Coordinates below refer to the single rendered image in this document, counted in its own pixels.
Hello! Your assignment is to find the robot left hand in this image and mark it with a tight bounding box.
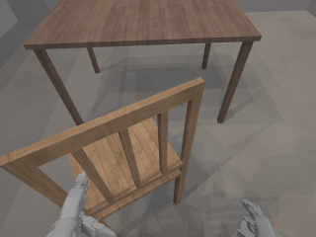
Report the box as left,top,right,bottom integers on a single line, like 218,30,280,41
59,170,117,237

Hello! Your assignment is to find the left robot forearm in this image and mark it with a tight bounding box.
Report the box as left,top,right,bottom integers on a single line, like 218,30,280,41
46,218,79,237

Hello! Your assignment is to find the chair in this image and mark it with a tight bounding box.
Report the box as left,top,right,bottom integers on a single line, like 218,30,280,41
0,77,205,237

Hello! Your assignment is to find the table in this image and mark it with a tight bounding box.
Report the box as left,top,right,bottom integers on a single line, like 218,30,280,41
23,0,262,126

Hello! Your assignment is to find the robot right hand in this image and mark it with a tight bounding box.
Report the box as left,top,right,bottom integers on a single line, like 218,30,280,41
237,198,276,237

